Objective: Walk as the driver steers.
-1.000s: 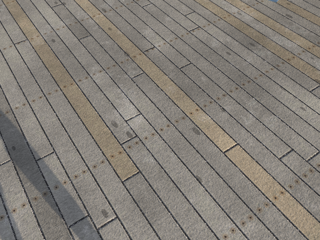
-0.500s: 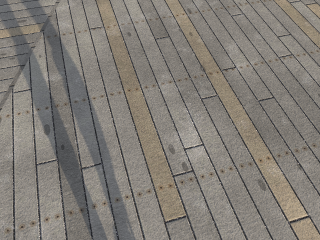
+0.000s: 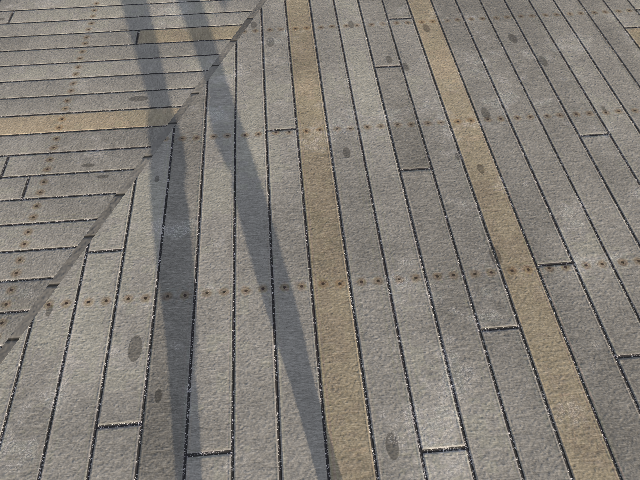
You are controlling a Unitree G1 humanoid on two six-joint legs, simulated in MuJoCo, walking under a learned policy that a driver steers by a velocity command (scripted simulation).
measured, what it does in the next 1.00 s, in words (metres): walks ahead, turning right: left foot, then right foot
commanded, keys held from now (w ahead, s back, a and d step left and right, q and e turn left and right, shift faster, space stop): w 0.18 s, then no key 0.04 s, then e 0.78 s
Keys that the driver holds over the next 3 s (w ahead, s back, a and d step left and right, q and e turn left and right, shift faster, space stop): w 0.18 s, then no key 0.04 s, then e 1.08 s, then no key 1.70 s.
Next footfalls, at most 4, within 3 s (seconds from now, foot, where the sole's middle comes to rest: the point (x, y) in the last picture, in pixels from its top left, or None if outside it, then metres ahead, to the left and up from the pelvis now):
0.38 left None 0.37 0.14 -0.77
0.78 right None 0.28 -0.10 -0.77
1.26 left None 0.37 0.10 -0.77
1.62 right None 0.21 -0.11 -0.77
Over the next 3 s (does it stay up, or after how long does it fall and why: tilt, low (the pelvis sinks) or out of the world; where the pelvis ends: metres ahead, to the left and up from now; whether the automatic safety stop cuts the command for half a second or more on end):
stays up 0.26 0.00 0.01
